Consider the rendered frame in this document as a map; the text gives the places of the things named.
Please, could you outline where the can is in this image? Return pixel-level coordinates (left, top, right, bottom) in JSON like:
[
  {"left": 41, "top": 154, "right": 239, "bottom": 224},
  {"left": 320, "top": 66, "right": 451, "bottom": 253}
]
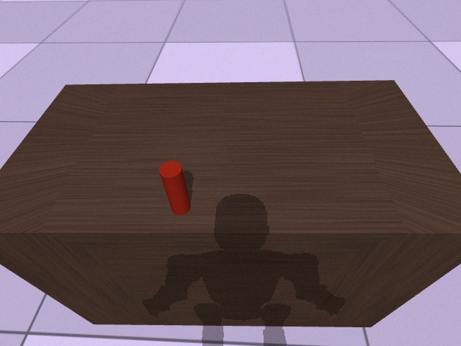
[{"left": 159, "top": 161, "right": 191, "bottom": 216}]

